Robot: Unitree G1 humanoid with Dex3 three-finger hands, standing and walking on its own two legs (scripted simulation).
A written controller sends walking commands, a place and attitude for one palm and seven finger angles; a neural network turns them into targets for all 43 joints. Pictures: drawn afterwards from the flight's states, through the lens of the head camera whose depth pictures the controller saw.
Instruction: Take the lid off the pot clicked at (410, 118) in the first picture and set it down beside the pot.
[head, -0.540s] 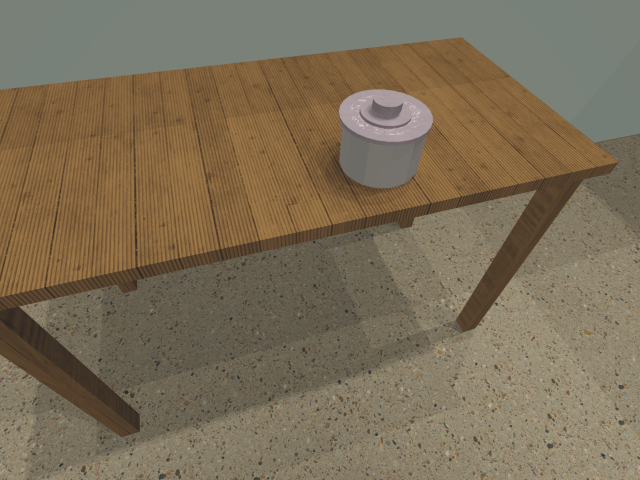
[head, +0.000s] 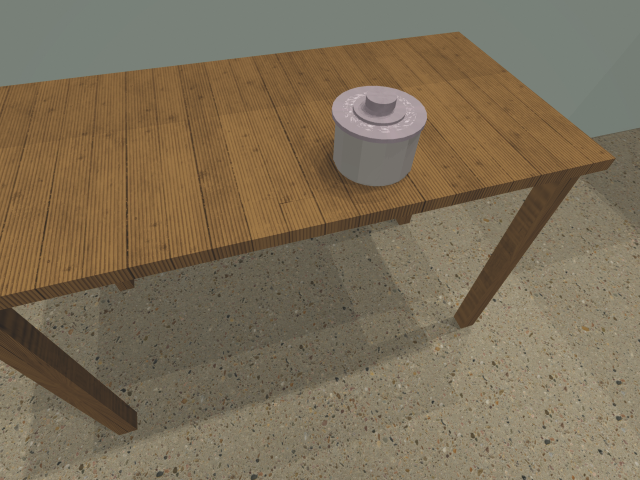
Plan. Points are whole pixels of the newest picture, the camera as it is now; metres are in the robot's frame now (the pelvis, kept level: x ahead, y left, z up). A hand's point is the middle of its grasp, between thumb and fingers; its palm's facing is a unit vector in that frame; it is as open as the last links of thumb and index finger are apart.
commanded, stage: look at it before walking up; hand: left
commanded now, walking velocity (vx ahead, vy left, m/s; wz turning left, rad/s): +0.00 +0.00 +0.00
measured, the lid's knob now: (381, 99) +0.67 -0.06 +0.12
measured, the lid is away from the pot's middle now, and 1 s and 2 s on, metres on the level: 0.00 0.00 0.00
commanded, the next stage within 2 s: walk to a spot facing it in 0.10 s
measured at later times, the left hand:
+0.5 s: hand out of the picture +0.03 +0.17 -0.18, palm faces -0.03 -0.97 -0.23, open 7.3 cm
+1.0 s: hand (209, 468) +0.16 +0.17 -0.16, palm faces -0.31 -0.92 -0.23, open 7.3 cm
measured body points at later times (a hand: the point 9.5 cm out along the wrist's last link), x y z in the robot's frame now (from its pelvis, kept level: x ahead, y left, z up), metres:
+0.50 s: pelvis +0.00 -0.02 -0.01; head +0.04 -0.03 +0.44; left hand +0.04 +0.22 -0.16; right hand +0.02 -0.26 -0.17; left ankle +0.01 +0.11 -0.74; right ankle +0.02 -0.13 -0.74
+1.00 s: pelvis -0.01 +0.00 +0.00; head +0.05 +0.00 +0.44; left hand +0.18 +0.22 -0.14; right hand +0.01 -0.27 -0.13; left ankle +0.02 +0.13 -0.74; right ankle -0.05 -0.13 -0.68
